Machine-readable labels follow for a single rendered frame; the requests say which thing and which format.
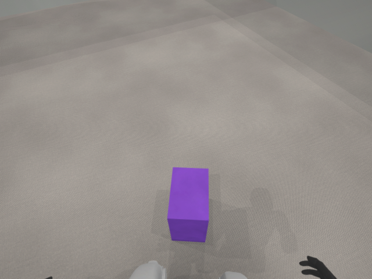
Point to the robot left thigh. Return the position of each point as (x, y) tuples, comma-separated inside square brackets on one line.
[(149, 271)]

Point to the right robot hand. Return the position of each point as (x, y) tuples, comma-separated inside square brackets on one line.
[(322, 271)]

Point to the carton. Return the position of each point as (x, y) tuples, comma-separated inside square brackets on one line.
[(188, 212)]

